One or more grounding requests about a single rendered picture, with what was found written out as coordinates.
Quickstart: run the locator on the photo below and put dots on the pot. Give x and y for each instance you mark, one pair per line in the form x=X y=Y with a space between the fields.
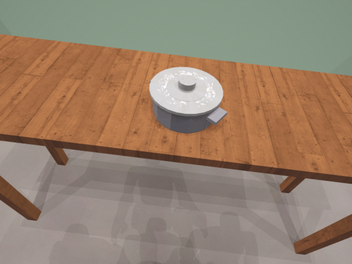
x=183 y=124

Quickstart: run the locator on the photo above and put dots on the table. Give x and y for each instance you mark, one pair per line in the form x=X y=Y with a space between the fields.
x=282 y=121

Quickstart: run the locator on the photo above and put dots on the knob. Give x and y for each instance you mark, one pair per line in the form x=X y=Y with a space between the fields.
x=187 y=82

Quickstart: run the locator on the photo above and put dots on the lid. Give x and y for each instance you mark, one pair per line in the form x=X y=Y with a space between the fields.
x=204 y=98

